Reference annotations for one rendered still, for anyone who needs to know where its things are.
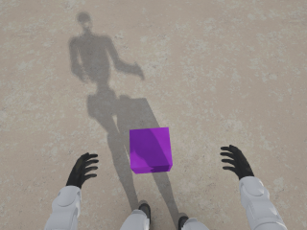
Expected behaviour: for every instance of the left robot hand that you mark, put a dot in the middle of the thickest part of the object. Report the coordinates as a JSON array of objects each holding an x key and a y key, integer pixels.
[{"x": 77, "y": 175}]

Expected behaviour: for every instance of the right robot foot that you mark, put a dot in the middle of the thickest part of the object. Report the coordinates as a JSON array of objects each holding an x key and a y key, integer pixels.
[{"x": 181, "y": 222}]

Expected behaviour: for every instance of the right robot forearm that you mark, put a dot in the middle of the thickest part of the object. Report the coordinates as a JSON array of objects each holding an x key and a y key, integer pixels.
[{"x": 260, "y": 212}]

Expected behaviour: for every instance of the left robot forearm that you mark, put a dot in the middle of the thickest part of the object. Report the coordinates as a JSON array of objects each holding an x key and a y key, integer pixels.
[{"x": 66, "y": 209}]

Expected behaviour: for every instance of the left robot foot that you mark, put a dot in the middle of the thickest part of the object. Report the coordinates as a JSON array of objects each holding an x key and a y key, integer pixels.
[{"x": 147, "y": 210}]

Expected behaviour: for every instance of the robot foot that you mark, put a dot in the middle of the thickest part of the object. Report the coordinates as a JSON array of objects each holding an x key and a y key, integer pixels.
[
  {"x": 147, "y": 210},
  {"x": 181, "y": 222}
]

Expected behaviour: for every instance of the right robot hand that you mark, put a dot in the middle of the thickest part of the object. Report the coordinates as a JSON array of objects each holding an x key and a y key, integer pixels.
[{"x": 240, "y": 163}]

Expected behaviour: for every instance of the carton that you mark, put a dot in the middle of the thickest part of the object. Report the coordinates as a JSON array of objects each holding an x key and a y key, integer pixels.
[{"x": 150, "y": 150}]

